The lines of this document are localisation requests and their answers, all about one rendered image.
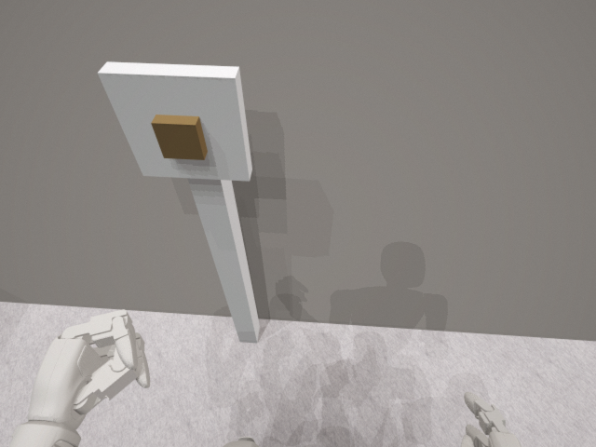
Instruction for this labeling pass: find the left robot hand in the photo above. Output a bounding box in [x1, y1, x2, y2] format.
[27, 309, 150, 429]

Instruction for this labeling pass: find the right robot hand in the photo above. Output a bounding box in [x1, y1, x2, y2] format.
[461, 392, 522, 447]

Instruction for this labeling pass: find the button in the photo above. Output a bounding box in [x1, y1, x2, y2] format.
[151, 115, 208, 160]

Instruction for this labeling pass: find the robot left forearm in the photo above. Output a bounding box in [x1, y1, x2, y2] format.
[9, 421, 81, 447]

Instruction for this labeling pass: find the panel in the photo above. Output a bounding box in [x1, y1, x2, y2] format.
[98, 61, 260, 344]

